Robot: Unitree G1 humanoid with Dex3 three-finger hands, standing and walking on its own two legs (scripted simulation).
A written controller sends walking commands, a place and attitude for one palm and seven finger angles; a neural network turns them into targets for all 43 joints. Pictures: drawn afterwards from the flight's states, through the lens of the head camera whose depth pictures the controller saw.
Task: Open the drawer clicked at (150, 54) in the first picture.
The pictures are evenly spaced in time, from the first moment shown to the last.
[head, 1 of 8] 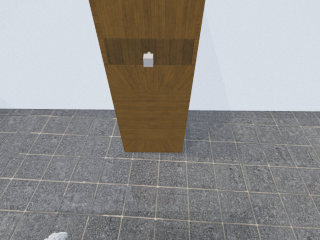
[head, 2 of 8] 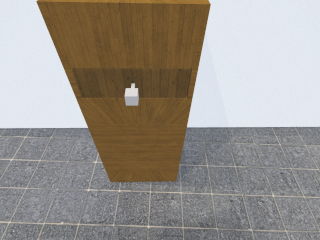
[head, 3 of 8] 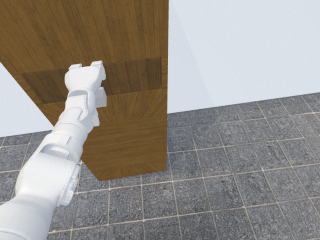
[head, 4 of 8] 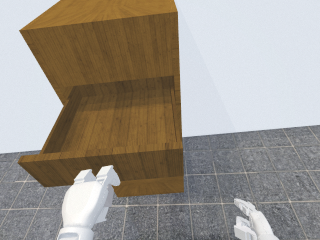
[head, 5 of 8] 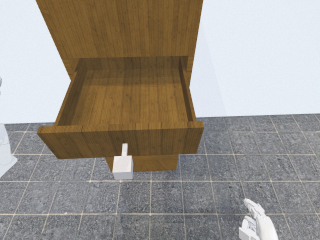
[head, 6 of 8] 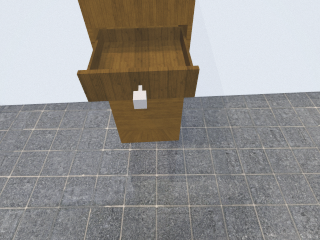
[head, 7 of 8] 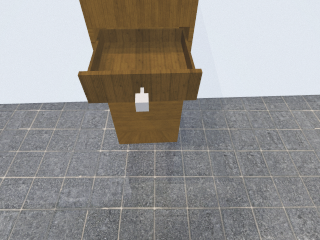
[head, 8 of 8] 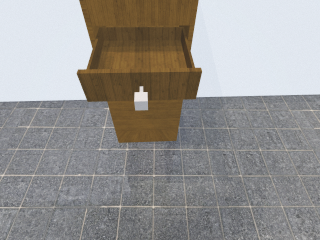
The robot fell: no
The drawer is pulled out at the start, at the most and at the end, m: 0.00 0.30 0.30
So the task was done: yes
